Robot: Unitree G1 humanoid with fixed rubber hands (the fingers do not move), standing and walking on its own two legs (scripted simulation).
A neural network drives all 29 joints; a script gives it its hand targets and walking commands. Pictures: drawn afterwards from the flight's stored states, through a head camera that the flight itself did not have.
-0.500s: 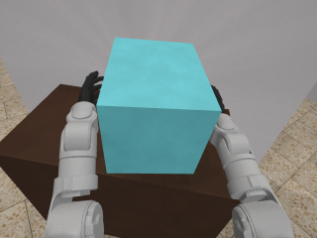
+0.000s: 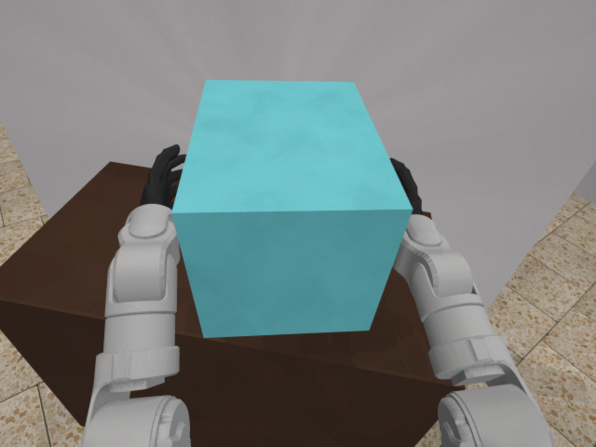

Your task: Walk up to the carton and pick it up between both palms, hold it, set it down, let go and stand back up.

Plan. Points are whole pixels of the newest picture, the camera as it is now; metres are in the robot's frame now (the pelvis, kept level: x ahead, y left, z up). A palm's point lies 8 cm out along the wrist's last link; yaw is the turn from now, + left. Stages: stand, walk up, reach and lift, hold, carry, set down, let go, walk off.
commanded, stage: hold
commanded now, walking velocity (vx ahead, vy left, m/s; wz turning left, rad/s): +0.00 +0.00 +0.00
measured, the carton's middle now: (284, 200) +0.40 +0.01 +0.16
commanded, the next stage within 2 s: none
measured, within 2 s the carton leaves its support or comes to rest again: neither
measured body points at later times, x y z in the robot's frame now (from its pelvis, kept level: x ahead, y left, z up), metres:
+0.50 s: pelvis -0.01 -0.01 +0.00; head -0.06 +0.02 +0.45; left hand +0.36 +0.16 +0.19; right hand +0.36 -0.16 +0.18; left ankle +0.03 +0.11 -0.75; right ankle -0.02 -0.10 -0.75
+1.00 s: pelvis -0.01 +0.00 +0.00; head -0.06 +0.02 +0.45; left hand +0.36 +0.16 +0.18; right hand +0.36 -0.16 +0.17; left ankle +0.03 +0.11 -0.75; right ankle -0.02 -0.10 -0.75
